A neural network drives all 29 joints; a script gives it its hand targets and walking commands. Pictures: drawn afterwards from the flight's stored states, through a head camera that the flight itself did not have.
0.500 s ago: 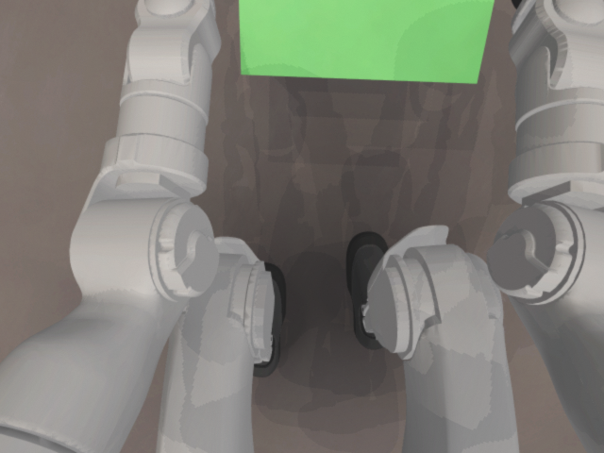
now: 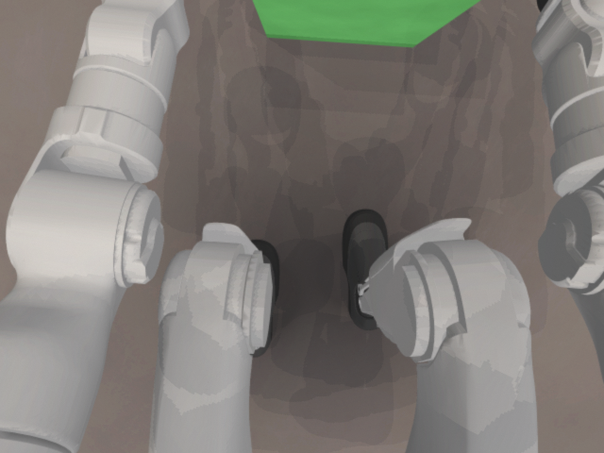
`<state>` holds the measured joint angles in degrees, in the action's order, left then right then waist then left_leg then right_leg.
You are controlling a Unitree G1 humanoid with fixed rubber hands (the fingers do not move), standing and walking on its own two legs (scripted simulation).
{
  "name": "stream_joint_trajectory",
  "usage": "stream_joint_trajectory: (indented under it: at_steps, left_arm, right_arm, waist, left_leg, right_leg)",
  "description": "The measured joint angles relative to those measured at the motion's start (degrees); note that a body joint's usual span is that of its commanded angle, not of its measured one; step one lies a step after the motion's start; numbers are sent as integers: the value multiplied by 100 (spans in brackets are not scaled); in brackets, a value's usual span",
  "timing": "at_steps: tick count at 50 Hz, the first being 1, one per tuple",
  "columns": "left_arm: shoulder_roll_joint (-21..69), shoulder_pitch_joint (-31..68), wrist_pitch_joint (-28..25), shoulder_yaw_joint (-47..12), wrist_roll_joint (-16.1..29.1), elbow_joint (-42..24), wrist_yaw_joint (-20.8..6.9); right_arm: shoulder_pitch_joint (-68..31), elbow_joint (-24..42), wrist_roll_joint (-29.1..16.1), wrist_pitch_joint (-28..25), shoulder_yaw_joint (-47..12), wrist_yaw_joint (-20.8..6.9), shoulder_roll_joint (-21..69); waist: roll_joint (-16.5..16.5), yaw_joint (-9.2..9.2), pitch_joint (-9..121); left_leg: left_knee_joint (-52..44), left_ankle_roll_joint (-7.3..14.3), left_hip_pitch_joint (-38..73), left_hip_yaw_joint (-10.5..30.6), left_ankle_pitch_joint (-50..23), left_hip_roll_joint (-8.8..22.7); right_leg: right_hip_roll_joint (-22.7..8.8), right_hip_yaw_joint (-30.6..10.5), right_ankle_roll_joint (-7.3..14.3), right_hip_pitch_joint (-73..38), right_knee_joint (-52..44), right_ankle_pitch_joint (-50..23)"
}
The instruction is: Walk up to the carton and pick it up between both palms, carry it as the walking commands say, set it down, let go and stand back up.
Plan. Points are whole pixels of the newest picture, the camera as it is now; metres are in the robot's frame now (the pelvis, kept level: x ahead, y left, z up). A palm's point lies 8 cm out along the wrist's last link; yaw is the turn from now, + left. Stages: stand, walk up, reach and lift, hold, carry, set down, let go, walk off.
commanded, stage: set down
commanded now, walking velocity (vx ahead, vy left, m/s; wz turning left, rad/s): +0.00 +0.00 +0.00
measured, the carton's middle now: out of the picture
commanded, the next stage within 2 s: let go in 1.38 s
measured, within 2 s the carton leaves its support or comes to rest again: neither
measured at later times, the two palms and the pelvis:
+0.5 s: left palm out of the picture +0.59 +0.12 -0.04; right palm out of the picture +0.54 -0.27 -0.05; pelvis +0.01 +0.00 +0.07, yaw +0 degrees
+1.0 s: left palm out of the picture +0.59 +0.13 +0.11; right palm out of the picture +0.54 -0.27 +0.11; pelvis +0.03 +0.00 +0.21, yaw +0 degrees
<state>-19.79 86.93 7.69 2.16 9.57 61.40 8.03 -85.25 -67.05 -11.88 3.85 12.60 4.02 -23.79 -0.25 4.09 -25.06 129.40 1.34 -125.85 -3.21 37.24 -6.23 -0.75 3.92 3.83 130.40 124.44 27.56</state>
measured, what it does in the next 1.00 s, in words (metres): rises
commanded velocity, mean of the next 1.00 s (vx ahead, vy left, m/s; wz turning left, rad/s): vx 0.00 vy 0.00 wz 0.00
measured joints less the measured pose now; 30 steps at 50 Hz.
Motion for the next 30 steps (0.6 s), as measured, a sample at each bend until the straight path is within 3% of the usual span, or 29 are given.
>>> stream_joint_trajectory:
  at_steps: [6, 15, 30]
  left_arm:
    - [-80, 201, 20, 66, 9, 281, -107]
    - [-32, -287, 272, 174, 24, -585, 42]
    - [195, -960, 429, 897, -442, -859, -180]
  right_arm:
    - [-168, -257, 88, -17, 88, -43, -23]
    - [283, 727, -25, 295, -58, 22, -59]
    - [1148, 1382, 499, 607, 354, -185, 267]
  waist:
    - [-29, 23, 89]
    - [-94, -10, 466]
    - [-124, 34, 1908]
  left_leg:
    - [-15, -6, -32, -20, -63, -2]
    - [-408, 29, 200, -27, -5, 67]
    - [-1994, -4, 745, 52, -182, 48]
  right_leg:
    - [-8, -20, -5, 30, -5, -52]
    - [122, -96, -62, -151, -379, -25]
    - [248, -274, -116, -692, -1824, -72]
